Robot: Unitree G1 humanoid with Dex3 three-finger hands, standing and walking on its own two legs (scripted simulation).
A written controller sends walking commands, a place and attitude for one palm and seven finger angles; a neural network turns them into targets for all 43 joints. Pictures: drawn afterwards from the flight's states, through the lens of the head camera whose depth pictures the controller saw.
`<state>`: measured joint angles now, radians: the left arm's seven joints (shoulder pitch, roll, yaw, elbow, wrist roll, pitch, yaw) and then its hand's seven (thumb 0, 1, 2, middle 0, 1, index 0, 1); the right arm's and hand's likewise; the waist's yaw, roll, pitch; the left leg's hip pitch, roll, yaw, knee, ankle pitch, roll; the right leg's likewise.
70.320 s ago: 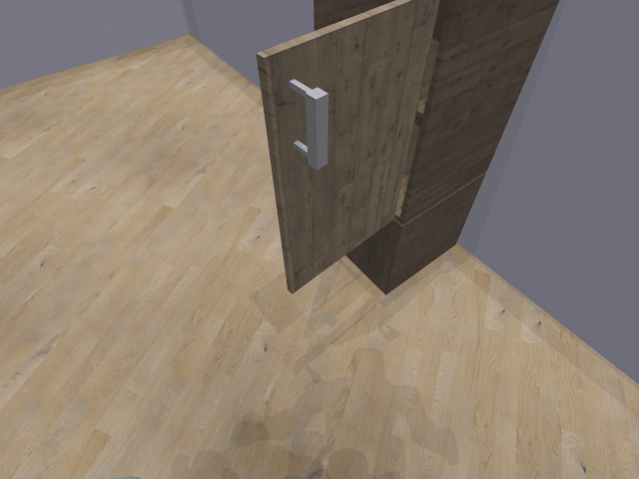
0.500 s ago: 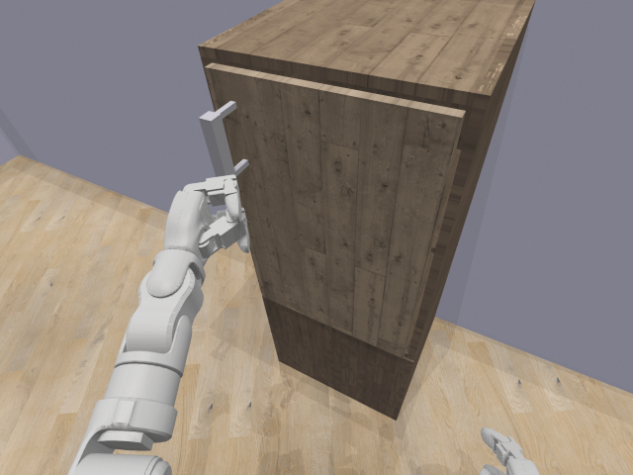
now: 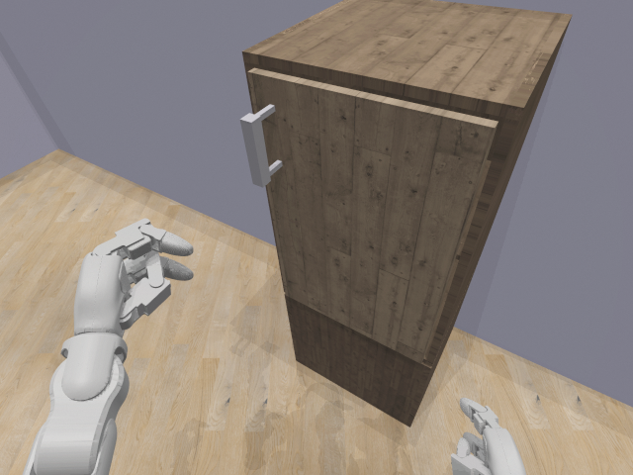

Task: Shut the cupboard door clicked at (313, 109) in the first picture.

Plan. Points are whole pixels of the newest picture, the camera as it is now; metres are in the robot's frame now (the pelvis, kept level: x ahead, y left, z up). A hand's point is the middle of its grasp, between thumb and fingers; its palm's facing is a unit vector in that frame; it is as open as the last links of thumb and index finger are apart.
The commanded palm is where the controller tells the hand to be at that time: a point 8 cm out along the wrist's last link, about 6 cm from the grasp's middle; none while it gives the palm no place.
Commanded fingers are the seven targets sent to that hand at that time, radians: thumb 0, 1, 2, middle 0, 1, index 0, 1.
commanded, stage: draw the hand back to the body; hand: left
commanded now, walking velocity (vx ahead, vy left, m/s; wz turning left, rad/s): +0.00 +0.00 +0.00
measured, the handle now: (264, 145) +0.58 +0.15 +0.14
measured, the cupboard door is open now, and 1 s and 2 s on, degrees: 0 0 0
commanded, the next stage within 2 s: step back with the hand held close in 0.72 s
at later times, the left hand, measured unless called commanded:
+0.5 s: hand (60, 335) +0.20 +0.28 +0.15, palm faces +0.50 -0.76 -0.41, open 7.0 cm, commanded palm +0.15 +0.30 +0.17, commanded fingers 0.00 0.90 0.90 -0.20 -0.30 -0.20 -0.30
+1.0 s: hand (74, 318) +0.22 +0.27 +0.16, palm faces +0.43 -0.77 -0.47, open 7.4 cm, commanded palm +0.15 +0.31 +0.17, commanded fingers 0.00 0.90 0.90 -0.20 -0.30 -0.20 -0.30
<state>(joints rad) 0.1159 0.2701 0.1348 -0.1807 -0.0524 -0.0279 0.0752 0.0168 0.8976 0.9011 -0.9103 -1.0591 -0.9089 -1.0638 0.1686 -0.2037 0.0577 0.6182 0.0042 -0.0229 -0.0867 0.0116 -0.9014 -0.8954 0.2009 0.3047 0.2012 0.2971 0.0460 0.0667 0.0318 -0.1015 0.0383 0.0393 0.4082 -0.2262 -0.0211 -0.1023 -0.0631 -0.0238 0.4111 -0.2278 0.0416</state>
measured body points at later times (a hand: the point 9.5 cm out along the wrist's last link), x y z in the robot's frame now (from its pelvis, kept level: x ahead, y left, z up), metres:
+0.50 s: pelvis +0.02 +0.00 +0.00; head +0.00 -0.03 +0.45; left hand +0.17 +0.31 +0.18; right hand +0.21 -0.22 -0.09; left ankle +0.00 +0.13 -0.74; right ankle +0.00 -0.15 -0.74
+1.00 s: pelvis +0.01 +0.01 +0.00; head +0.02 -0.02 +0.45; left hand +0.19 +0.31 +0.18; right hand +0.19 -0.23 -0.10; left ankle +0.00 +0.13 -0.74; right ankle +0.00 -0.15 -0.74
